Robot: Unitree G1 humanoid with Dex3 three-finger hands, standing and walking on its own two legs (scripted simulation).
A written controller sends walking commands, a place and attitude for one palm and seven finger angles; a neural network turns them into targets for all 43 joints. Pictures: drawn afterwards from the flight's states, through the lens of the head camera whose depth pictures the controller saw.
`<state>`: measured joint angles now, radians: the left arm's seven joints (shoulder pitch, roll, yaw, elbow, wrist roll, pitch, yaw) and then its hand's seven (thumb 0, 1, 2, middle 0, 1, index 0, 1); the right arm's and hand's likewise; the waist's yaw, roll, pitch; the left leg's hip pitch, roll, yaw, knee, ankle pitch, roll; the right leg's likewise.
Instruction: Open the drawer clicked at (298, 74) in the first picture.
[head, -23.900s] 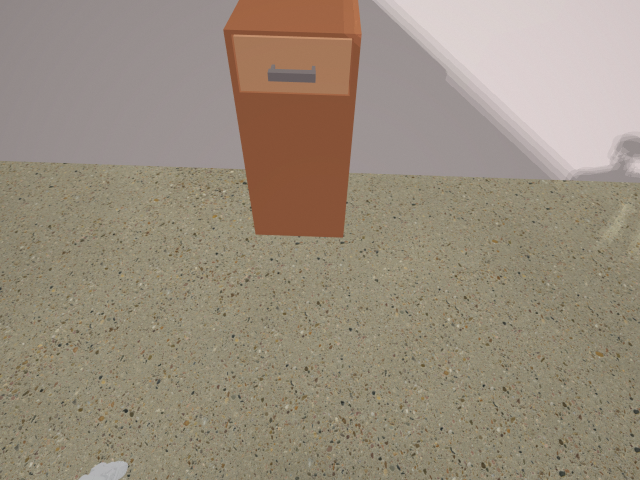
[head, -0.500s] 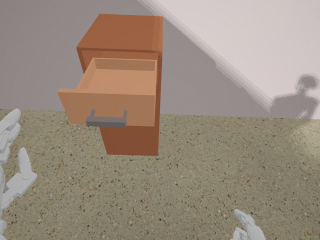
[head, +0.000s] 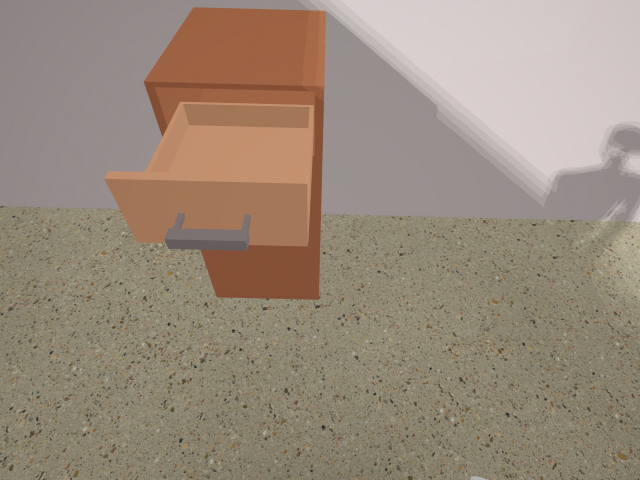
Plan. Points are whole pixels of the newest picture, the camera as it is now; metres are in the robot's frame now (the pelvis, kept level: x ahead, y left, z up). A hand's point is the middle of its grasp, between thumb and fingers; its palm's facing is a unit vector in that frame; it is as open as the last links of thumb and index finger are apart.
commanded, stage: let the arm hang, fingers relaxed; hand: left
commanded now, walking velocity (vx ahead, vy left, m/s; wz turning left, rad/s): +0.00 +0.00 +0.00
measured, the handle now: (210, 229) +0.51 +0.21 -0.02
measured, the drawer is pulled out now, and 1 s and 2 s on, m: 0.30 0.30 0.30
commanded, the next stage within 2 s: look to check the result in 0.84 s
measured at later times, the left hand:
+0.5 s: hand out of the picture -0.04 +0.17 -0.16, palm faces +0.02 -0.98 -0.20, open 7.3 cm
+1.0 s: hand out of the picture -0.03 +0.16 -0.16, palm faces +0.02 -0.98 -0.18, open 7.3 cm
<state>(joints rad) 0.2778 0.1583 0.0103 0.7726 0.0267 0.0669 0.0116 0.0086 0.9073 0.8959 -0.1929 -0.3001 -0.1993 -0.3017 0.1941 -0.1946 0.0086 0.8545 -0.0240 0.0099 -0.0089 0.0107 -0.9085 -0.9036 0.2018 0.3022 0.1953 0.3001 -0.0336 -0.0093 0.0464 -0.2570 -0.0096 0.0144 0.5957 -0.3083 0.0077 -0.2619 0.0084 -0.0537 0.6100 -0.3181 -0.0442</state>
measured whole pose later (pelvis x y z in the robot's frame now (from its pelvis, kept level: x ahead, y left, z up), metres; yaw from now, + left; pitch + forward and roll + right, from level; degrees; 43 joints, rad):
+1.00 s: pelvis -0.02 +0.00 +0.01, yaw -1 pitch -2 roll +0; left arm 0.30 0.12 0.02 1.13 0.02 0.00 0.04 0.00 0.91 0.90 -0.20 -0.30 -0.20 -0.30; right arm 0.34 -0.09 -0.01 1.11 -0.02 0.02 -0.04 0.00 -0.91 -0.90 0.20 0.30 0.19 0.30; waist -0.01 0.01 0.07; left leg -0.20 0.01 0.03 0.45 -0.20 0.01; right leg -0.20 0.03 -0.04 0.43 -0.19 -0.04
